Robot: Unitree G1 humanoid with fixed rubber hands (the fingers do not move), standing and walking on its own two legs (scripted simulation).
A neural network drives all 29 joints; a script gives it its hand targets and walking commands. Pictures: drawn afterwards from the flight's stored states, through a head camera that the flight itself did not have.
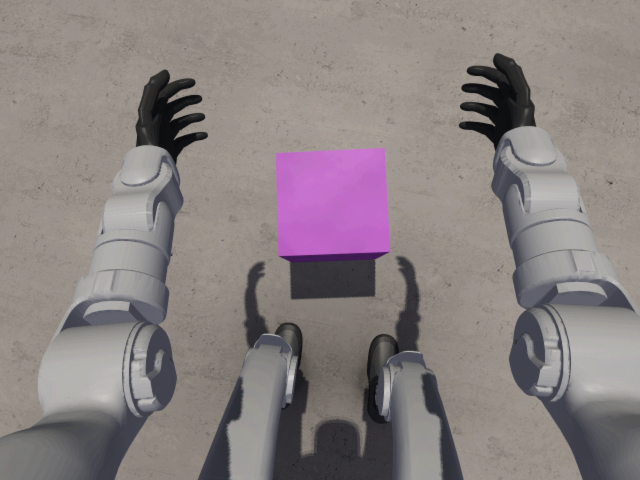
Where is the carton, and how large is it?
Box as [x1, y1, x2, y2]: [276, 148, 389, 261]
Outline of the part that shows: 384,148 276,153 277,225 279,256 290,261 369,259 376,258 389,251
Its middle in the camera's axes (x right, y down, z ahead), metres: +0.03 -0.07 +0.87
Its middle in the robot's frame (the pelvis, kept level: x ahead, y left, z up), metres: +0.49 +0.05 -0.52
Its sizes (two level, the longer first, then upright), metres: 0.210 0.200 0.250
